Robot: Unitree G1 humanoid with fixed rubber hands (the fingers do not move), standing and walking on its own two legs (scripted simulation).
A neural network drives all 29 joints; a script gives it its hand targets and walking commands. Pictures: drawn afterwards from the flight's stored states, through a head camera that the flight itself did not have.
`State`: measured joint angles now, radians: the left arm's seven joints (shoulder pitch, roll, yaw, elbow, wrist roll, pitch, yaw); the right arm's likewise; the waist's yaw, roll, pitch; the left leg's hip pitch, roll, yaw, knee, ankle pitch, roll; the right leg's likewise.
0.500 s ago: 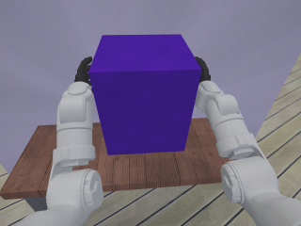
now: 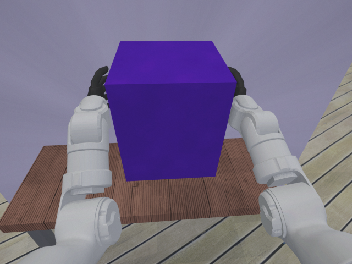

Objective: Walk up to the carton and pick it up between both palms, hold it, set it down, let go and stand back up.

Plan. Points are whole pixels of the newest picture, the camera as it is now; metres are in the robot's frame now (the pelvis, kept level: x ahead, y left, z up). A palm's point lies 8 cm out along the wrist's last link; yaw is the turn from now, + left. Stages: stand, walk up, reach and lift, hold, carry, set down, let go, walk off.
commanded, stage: hold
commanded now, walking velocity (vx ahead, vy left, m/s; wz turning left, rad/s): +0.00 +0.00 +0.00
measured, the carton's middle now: (169, 110) +0.38 -0.01 +0.21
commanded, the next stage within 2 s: none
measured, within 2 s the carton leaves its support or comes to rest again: neither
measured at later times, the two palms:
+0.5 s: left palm (95, 100) +0.37 +0.15 +0.25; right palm (234, 99) +0.36 -0.15 +0.24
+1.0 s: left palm (96, 101) +0.37 +0.15 +0.24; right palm (234, 99) +0.37 -0.15 +0.24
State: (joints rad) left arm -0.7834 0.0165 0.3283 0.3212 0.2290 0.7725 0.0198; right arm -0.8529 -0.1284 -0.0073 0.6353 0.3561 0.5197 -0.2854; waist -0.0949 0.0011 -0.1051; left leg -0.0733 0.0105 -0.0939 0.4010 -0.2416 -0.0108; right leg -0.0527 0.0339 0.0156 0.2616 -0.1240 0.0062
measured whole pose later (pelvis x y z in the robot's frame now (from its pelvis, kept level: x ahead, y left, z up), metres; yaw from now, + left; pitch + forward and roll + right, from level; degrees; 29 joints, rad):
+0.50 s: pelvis +0.00 +0.00 +0.00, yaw +1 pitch -5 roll -2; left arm -0.82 0.03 0.34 0.40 0.23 0.74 0.02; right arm -0.89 -0.12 -0.01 0.71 0.34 0.49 -0.28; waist -0.10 -0.01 -0.10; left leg -0.08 0.01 -0.10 0.40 -0.23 -0.01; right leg -0.05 0.03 0.01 0.26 -0.12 0.01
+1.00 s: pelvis +0.00 +0.00 +0.00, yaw +1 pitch -5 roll -2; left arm -0.80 0.03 0.33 0.37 0.22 0.74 0.02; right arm -0.88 -0.13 0.00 0.70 0.35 0.49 -0.28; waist -0.10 -0.01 -0.10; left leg -0.07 0.01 -0.10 0.40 -0.24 -0.01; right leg -0.04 0.03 0.00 0.26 -0.12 0.00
